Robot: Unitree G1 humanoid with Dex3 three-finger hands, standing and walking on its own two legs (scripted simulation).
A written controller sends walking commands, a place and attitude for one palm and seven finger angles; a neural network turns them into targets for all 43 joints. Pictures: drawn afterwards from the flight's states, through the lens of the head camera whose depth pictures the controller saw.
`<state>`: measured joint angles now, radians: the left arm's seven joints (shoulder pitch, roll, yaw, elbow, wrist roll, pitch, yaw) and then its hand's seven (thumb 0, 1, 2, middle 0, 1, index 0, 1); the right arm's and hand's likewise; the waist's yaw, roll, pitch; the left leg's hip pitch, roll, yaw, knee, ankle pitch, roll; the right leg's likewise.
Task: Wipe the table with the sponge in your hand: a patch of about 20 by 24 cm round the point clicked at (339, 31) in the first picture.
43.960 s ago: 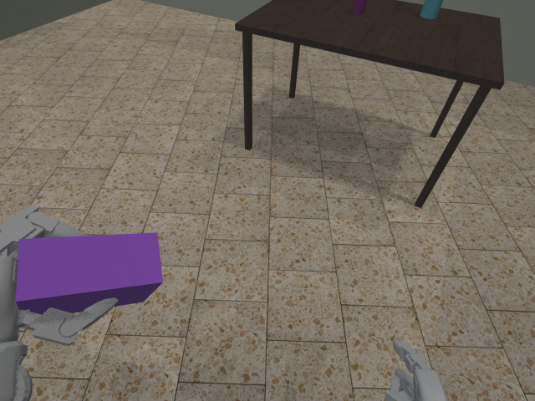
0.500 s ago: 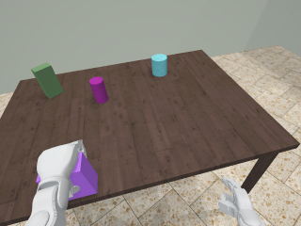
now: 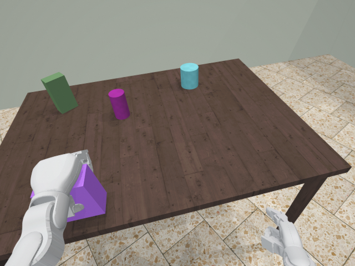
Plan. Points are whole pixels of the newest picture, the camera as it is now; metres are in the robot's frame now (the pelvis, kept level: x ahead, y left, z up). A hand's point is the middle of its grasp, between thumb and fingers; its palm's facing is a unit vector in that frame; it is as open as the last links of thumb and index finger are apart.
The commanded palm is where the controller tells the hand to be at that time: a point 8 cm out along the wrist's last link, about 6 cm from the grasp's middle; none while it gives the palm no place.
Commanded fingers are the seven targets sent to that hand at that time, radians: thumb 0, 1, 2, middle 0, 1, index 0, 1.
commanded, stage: lift the sponge slowly off the table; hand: left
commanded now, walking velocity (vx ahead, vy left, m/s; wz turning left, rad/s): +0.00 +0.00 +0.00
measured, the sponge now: (77, 199) +0.23 +0.29 +0.03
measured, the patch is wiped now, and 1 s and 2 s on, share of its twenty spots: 1.00 1.00 1.00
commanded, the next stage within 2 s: bring the sponge back beside the body in 0.82 s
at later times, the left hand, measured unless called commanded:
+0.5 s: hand (72, 171) +0.25 +0.27 +0.12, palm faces +0.12 -0.11 -0.99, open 9.7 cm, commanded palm +0.21 +0.27 +0.19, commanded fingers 0.00 0.10 1.30 -1.20 -1.60 -1.20 -1.60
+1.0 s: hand (74, 168) +0.25 +0.27 +0.13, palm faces +0.08 -0.12 -0.99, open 9.7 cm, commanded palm +0.21 +0.27 +0.20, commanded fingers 0.00 0.10 1.30 -1.20 -1.60 -1.20 -1.60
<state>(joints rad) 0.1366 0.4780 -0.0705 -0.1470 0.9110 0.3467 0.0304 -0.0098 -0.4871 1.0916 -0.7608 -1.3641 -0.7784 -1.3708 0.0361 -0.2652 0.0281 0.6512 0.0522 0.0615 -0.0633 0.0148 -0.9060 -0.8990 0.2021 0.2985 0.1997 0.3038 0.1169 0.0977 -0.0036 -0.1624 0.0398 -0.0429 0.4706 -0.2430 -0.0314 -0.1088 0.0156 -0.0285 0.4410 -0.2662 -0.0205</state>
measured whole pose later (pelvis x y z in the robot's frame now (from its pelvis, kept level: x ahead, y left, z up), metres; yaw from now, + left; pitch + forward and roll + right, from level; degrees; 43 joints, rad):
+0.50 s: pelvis +0.00 +0.01 +0.00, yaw +0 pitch -4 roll +0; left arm 0.05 0.48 -0.11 -0.22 0.90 0.45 -0.03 -0.01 -0.49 1.09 -0.76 -1.36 -0.78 -1.37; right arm -0.01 -0.26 0.05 0.64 0.06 0.07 -0.05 0.01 -0.91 -0.90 0.20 0.30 0.20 0.31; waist 0.13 0.10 0.00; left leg -0.14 0.02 -0.04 0.43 -0.22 -0.02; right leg -0.10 0.00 -0.02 0.41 -0.25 -0.01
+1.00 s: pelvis +0.00 -0.01 +0.00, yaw +0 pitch -3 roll +0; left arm 0.02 0.51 -0.09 -0.22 0.88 0.47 -0.09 -0.01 -0.49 1.09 -0.76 -1.36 -0.78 -1.37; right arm -0.01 -0.28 0.07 0.63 0.06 0.08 -0.06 0.02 -0.91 -0.90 0.20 0.30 0.20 0.30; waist 0.12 0.11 0.00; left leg -0.16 0.04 -0.05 0.44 -0.22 -0.04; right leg -0.12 0.01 -0.03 0.44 -0.26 -0.03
